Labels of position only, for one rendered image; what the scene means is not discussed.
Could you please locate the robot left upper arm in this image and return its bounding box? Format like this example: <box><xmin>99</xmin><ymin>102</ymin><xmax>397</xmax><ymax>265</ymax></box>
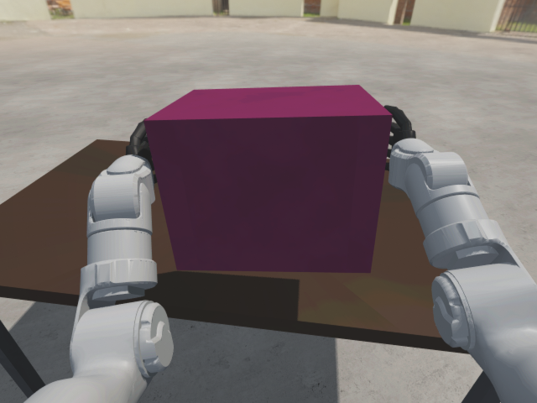
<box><xmin>24</xmin><ymin>300</ymin><xmax>174</xmax><ymax>403</ymax></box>

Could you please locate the left robot forearm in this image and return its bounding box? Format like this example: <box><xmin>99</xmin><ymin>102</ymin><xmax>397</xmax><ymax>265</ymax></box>
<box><xmin>70</xmin><ymin>154</ymin><xmax>158</xmax><ymax>374</ymax></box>

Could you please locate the carton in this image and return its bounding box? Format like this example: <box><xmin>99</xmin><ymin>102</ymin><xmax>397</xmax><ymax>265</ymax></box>
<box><xmin>144</xmin><ymin>85</ymin><xmax>393</xmax><ymax>273</ymax></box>

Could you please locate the right robot forearm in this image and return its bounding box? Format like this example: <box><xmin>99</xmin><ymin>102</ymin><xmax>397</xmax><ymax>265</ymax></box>
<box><xmin>388</xmin><ymin>139</ymin><xmax>537</xmax><ymax>290</ymax></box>

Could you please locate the table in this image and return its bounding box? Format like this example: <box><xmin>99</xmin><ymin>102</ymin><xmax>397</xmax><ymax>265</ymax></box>
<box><xmin>0</xmin><ymin>139</ymin><xmax>501</xmax><ymax>403</ymax></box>

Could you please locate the robot left hand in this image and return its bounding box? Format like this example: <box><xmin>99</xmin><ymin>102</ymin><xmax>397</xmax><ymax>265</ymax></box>
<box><xmin>126</xmin><ymin>118</ymin><xmax>157</xmax><ymax>184</ymax></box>

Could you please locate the robot right upper arm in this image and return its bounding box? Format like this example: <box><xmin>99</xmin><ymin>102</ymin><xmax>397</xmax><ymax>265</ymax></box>
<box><xmin>431</xmin><ymin>262</ymin><xmax>537</xmax><ymax>403</ymax></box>

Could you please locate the robot right hand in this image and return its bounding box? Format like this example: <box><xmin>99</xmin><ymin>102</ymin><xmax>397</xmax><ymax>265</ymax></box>
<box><xmin>384</xmin><ymin>105</ymin><xmax>416</xmax><ymax>171</ymax></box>

